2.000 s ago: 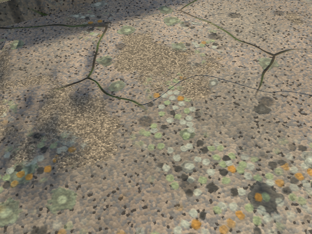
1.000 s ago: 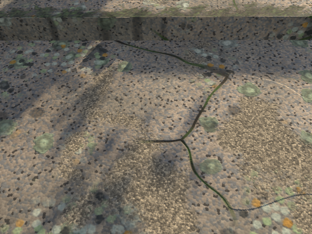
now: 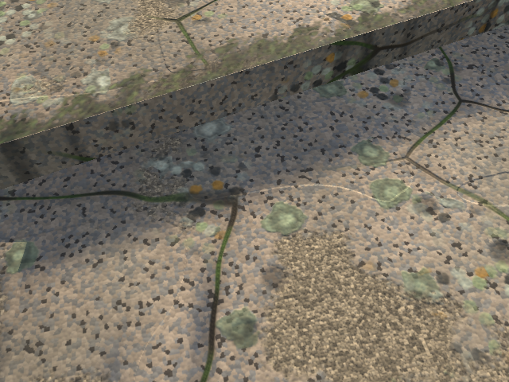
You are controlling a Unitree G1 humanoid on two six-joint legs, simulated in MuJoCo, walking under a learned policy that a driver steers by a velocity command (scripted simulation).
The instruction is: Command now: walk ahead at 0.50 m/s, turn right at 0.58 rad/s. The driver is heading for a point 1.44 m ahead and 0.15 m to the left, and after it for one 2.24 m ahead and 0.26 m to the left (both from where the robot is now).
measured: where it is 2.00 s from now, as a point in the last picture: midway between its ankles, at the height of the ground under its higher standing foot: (213, 188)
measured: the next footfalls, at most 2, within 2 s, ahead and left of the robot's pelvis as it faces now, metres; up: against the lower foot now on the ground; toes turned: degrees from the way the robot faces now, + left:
left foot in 0.40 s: +0.41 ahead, +0.12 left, +0.00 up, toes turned -8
right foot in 0.88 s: +0.68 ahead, -0.10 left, +0.00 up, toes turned +11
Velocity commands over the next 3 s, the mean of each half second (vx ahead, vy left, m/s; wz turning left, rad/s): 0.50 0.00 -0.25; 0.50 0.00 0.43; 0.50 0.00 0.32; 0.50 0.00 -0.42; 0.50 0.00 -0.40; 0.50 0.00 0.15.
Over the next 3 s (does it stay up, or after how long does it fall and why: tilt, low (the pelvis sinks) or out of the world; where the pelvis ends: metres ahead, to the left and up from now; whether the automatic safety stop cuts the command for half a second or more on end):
stays up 1.63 0.17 0.18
